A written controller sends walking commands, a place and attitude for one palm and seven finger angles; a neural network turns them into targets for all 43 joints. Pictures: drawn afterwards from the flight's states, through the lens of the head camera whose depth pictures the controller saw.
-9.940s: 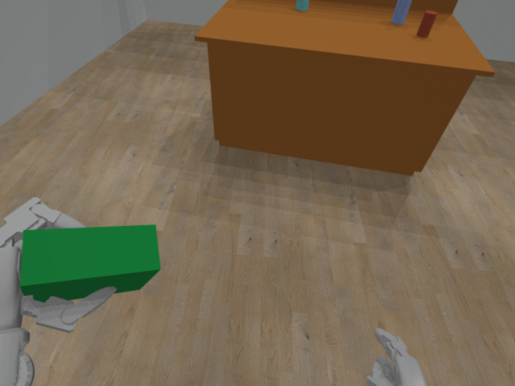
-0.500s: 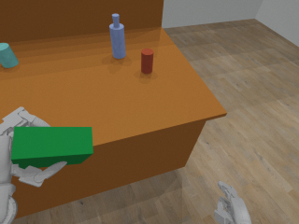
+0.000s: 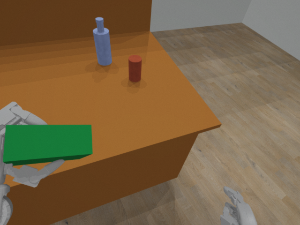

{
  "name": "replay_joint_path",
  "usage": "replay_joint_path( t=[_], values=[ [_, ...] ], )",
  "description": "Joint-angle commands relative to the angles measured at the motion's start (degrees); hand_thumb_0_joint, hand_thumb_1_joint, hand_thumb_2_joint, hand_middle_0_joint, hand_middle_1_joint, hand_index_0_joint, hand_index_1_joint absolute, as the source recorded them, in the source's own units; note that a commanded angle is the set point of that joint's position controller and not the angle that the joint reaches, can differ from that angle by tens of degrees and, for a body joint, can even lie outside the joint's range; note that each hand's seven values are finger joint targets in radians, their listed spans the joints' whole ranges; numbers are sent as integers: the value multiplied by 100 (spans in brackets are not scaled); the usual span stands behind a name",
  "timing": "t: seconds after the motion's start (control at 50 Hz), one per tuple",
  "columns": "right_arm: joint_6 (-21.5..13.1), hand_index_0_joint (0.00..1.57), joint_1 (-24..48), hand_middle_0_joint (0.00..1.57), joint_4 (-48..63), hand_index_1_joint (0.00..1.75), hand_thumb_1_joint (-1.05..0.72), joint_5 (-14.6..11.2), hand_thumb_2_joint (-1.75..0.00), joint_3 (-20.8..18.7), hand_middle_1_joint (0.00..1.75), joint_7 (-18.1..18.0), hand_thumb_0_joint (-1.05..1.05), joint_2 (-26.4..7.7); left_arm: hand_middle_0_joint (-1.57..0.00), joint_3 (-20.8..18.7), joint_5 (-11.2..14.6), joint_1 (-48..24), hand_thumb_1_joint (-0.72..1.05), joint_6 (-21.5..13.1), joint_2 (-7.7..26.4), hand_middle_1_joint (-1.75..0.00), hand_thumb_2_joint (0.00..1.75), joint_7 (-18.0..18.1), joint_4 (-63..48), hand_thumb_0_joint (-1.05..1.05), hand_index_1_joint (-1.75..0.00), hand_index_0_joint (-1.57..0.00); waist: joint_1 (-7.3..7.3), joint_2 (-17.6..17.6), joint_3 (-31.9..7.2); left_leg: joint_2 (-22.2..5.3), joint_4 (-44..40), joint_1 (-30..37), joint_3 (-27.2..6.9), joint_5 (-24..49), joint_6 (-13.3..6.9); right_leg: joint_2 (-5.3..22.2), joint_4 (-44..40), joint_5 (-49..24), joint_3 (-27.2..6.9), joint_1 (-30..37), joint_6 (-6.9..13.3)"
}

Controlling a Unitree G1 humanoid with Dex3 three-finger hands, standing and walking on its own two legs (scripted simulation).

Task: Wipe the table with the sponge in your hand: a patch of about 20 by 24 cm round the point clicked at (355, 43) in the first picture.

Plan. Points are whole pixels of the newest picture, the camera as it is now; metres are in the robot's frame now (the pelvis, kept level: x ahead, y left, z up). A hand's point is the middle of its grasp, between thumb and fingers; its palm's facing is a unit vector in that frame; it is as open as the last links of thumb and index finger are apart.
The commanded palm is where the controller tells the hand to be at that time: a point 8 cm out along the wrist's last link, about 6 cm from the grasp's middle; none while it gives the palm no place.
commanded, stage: come to a stop and stand still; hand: left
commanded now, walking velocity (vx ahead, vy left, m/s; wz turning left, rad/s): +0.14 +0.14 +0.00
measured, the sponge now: (62, 144) +0.23 +0.20 +0.16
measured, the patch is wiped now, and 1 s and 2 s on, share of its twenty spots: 0.00 0.00 0.00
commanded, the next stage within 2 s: look again from close up in 1.02 s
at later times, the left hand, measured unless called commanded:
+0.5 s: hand (34, 124) +0.26 +0.26 +0.17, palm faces +0.39 -0.84 -0.38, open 9.9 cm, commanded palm +0.21 +0.30 +0.19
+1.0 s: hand (21, 123) +0.26 +0.29 +0.17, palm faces +0.40 -0.84 -0.37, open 9.9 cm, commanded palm +0.21 +0.32 +0.19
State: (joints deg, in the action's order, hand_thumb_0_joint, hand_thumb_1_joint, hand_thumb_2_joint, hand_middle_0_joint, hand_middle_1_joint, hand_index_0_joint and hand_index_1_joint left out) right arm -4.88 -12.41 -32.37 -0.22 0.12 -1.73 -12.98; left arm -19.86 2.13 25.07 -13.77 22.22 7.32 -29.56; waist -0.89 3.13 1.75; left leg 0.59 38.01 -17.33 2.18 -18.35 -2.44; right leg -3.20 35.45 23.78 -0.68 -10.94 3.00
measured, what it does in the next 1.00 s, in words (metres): steps on the spot: right foot, then left foot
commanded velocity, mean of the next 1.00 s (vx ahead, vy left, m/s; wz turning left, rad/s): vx -0.03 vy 0.01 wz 0.00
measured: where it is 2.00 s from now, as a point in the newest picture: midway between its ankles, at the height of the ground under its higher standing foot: outside the picture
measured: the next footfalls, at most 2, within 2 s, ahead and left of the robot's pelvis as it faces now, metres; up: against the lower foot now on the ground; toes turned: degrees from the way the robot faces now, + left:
right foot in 0.24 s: +0.13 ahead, -0.09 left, +0.00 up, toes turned -1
left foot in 0.44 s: +0.10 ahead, +0.14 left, +0.00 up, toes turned -1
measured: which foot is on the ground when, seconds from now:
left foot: down 0.00-0.30, up 0.32-0.42, down 0.44-1.00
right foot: down 0.00-0.04, up 0.06-0.22, down 0.24-1.00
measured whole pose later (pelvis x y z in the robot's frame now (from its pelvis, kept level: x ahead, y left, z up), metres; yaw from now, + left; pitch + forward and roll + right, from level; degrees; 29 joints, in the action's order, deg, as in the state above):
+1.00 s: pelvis +0.05 +0.04 +0.02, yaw +0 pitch -2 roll -1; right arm -6.1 -12.3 -34.0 -0.7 1.6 -3.5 -10.1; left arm -18.9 1.8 25.9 -8.2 20.6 7.8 -27.2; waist -1.4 1.0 2.8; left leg 0.8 25.4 -11.7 0.1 -12.1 -1.6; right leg 0.6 21.1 7.6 2.7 -11.8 -0.4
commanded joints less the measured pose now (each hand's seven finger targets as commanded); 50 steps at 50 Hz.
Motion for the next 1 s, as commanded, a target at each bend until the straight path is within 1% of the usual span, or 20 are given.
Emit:
replay_joint_path(
  t=[0.0, 0.02, 0.06, 0.14, 0.2, 0.22, 0.26, 0.28, 0.3, 0.34, 0.36, 0.38, 0.4, 0.42, 0.44, 0.5, 0.66, 0.7, 0.82, 0.98],
  values=[
    [-257, 20, 456, 20, 879, 30, -90, -5, -90, -327, 30, 3, 0, -626, -120, -892, 147, -382, 10, -409, 1053, -160, 130, 88, -1356, 0, -160, -120, 147, -1869, -1305, -1367, -1244, 2498, -2062, 3695, -1020, 175, 2146, -542, 110, -1708, -304],
    [-268, 20, 397, 20, 878, 30, -90, 25, -90, -332, 30, 28, 0, -550, -120, -936, 113, -388, 10, -354, 1080, -160, 130, 70, -1200, 0, -160, -120, 201, -1812, -925, -1655, -1544, 2435, -2613, 3802, -1310, 68, 2627, 689, -1, -2257, -255],
    [-307, 20, 475, 20, 782, 30, -90, 87, -90, -331, 30, 34, 0, -588, -120, -856, 89, -498, 10, -235, 1092, -160, 130, 11, -1084, 0, -160, -120, 207, -1008, -426, -1709, -1676, 1887, -2518, 3529, -1327, 305, 2883, 774, -82, -2536, -222],
    [-361, 20, 551, 20, 815, 30, -90, -72, -90, -273, 30, 34, 0, -589, -120, -891, 110, 28, 10, -127, 952, -160, 130, 0, -1044, 0, -160, -120, 37, -952, -528, -1077, -1276, 932, -757, 3849, -550, 425, 606, -650, 344, -1002, -228],
    [-418, 20, 540, 20, 847, 30, -90, -86, -90, -175, 30, 9, 0, -525, -120, -994, 114, -99, 10, -172, 1045, -160, 130, 10, -1270, 0, -160, -120, 19, -765, -958, -807, -463, 239, -522, 3731, 90, 275, -1051, -2433, 593, 993, -155],
    [-442, 20, 557, 20, 848, 30, -90, -94, -90, -174, 30, -10, 0, -497, -120, -1099, 105, -214, 10, -185, 1158, -160, 130, 33, -1298, 0, -160, -120, 36, -321, -1278, -510, 212, -174, -290, 3131, 226, 597, -942, -3896, 162, 1758, 45],
    [-571, 20, 490, 20, 819, 30, -90, -89, -90, -214, 30, -19, 0, -522, -120, -1055, 207, -108, 10, -218, 1048, -160, 130, 87, -1249, 0, -160, -120, 105, 242, -1463, 70, 1401, -677, -200, 1212, 454, 1701, -815, -6078, -980, 1929, 760],
    [-600, 20, 414, 20, 833, 30, -90, -138, -90, -324, 30, 3, 0, -569, -120, -958, 258, 49, 10, -192, 861, -160, 130, 100, -1113, 0, -160, -120, 54, 1039, -1319, 42, 1742, -739, -412, -480, 397, 2206, -1020, -5922, -1647, 1576, 1064],
    [-583, 20, 472, 20, 809, 30, -90, -138, -90, -295, 30, 2, 0, -556, -120, -894, 243, 29, 10, -191, 784, -160, 130, 119, -1236, 0, -160, -120, 34, 844, -1024, -220, 1348, -623, -746, -1083, 322, 2414, -1157, -5278, -1742, 979, 1064],
    [-485, 20, 567, 20, 589, 30, -90, -79, -90, -153, 30, -93, 0, -413, -120, -1187, 227, 192, 10, -158, 1043, -160, 130, 203, -1309, 0, -160, -120, 76, -40, -818, -400, -418, 116, -657, -638, 260, 2041, -1099, -3844, -1273, 285, 598],
    [-433, 20, 563, 20, 538, 30, -90, -10, -90, -50, 30, -126, 0, -282, -120, -991, 173, 208, 10, -165, 864, -160, 130, 224, -1324, 0, -160, -120, 150, -324, -852, -184, -1141, 580, -295, 349, 281, 1575, -987, -3149, -704, 137, 265],
    [-429, 20, 633, 20, 555, 30, -90, 2, -90, -68, 30, -168, 0, -322, -120, -925, 155, 116, 10, -166, 872, -160, 130, 247, -1393, 0, -160, -120, 125, -745, -810, -202, -1414, 794, -365, 1205, 308, 1156, -748, -2653, -358, 28, 36],
    [-455, 20, 699, 20, 608, 30, -90, 22, -90, -135, 30, -190, 0, -450, -120, -854, 127, -34, 10, -188, 832, -160, 130, 273, -1517, 0, -160, -120, 41, -1080, -861, -625, -1554, 616, -822, 1949, 185, 808, -553, -2275, -112, 174, -153],
    [-479, 20, 747, 20, 672, 30, -90, -10, -90, -208, 30, -212, 0, -492, -120, -834, 103, -50, 10, -173, 829, -160, 130, 277, -1463, 0, -160, -120, -49, -1062, -872, -886, -1506, 381, -904, 1923, 64, 700, -623, -1920, -125, 308, -234],
    [-480, 20, 748, 20, 689, 30, -90, -70, -90, -260, 30, -248, 0, -517, -120, -786, 126, -88, 10, -140, 820, -160, 130, 259, -1457, 0, -160, -120, -29, -694, -865, -862, -1459, 345, -819, 1470, 56, 699, -856, -1615, -260, 315, -227],
    [-479, 20, 772, 20, 703, 30, -90, -14, -90, -200, 30, -251, 0, -533, -120, -699, 59, -543, 10, -58, 801, -160, 130, 211, -1355, 0, -160, -120, -6, -810, -445, -588, -1652, -290, -774, 568, 115, 672, -1183, -1611, -317, 499, -232],
    [-522, 20, 687, 20, 727, 30, -90, -10, -90, -203, 30, -229, 0, -581, -120, -370, 33, -483, 10, 43, 585, -160, 130, 189, -1295, 0, -160, -120, 14, -1106, -835, -534, -1896, 94, -754, 1222, 208, 563, -1226, -2178, -50, 810, -235],
    [-494, 20, 673, 20, 766, 30, -90, -12, -90, -201, 30, -220, 0, -569, -120, -492, 35, -419, 10, 78, 684, -160, 130, 181, -1256, 0, -160, -120, -6, -939, -840, -545, -1910, 10, -732, 1256, 223, 540, -1260, -2242, -18, 911, -259],
    [-411, 20, 638, 20, 806, 30, -90, -38, -90, -197, 30, -225, 0, -538, -120, -619, 81, -295, 10, 135, 743, -160, 130, 155, -1110, 0, -160, -120, 6, -651, -786, -499, -1992, -69, -705, 897, 253, 560, -1446, -2105, -10, 982, -268],
    [-440, 20, 655, 20, 763, 30, -90, -49, -90, -187, 30, -231, 0, -551, -120, -453, 9, -602, 10, 111, 668, -160, 130, 160, -1099, 0, -160, -120, 9, -813, -555, -526, -2305, -313, -799, 17, 202, 478, -1498, -1574, 19, 989, -298]
  ],
)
